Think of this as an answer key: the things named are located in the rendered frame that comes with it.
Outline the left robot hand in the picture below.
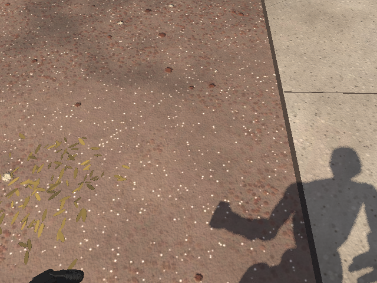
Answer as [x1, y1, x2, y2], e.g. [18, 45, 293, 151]
[29, 269, 84, 283]

